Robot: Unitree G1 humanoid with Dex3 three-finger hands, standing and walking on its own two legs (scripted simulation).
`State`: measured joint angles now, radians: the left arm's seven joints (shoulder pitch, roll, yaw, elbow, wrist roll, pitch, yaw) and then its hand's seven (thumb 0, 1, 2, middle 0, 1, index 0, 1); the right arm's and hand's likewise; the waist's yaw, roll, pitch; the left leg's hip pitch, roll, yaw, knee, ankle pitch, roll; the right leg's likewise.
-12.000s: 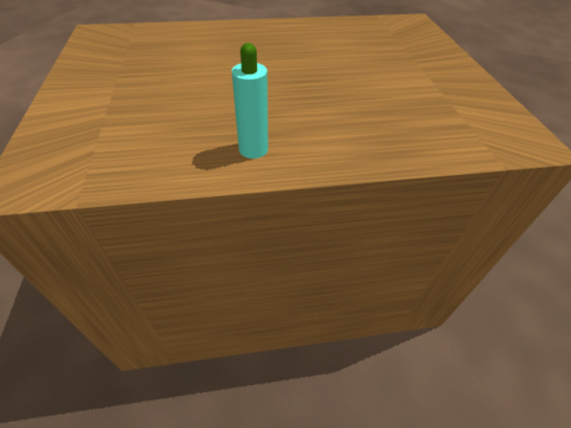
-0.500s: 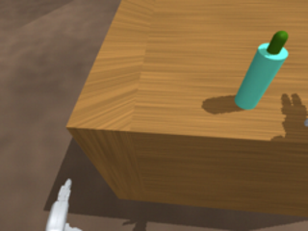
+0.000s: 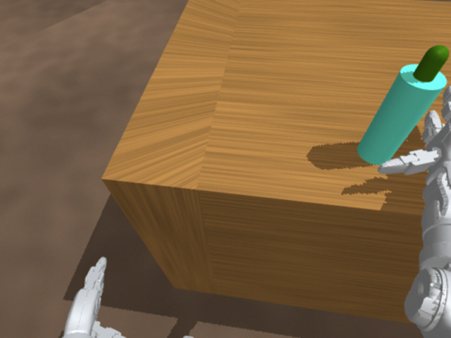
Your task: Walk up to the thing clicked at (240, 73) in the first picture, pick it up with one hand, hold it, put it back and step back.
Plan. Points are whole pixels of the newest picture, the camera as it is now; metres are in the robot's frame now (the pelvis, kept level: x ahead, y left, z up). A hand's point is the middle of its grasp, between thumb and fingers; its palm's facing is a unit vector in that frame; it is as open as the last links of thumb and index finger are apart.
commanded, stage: close in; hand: right
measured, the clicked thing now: (401, 109) +0.46 -0.22 +0.17
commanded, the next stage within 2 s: rest palm in 0.10 s
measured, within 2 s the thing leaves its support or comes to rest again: leaves its support in 1.54 s
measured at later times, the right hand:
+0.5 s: hand (387, 131) +0.46 -0.22 +0.12, palm faces +0.26 +0.97 +0.02, open 16.5 cm
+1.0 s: hand (386, 129) +0.46 -0.22 +0.12, palm faces +0.25 +0.97 +0.00, open 9.2 cm
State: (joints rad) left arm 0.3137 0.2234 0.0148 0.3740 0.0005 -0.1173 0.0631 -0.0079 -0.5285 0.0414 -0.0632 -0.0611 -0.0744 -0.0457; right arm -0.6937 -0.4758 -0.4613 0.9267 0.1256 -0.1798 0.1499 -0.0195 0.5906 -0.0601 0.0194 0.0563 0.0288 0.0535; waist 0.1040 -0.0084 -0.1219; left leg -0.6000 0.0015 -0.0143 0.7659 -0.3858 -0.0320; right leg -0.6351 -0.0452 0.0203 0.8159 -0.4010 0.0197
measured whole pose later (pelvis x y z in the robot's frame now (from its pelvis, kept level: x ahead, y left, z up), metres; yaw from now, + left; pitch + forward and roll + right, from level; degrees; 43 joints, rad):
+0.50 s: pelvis -0.01 +0.00 +0.00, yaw +0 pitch +12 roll +1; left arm 0.33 0.24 0.05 0.33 0.00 -0.08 0.03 -0.01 -0.55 0.06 -0.06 -0.06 -0.06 -0.06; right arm -0.76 -0.42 -0.43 0.95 0.09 -0.18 0.04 -0.02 0.55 -0.09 0.26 0.19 0.27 0.19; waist 0.11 0.00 -0.10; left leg -0.62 0.00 -0.02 0.79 -0.38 -0.03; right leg -0.64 -0.04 0.01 0.82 -0.38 0.02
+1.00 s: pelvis -0.01 +0.00 +0.00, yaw +0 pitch +13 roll +1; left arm 0.33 0.23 0.04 0.33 0.00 -0.09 0.02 -0.01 -0.53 0.05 -0.06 -0.05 -0.06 -0.04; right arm -0.78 -0.44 -0.41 0.99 0.09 -0.21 0.05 -0.02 0.24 -0.55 0.97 0.79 0.99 0.79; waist 0.12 -0.01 -0.11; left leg -0.64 0.00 -0.02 0.79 -0.37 -0.03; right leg -0.66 -0.04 0.02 0.82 -0.38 0.02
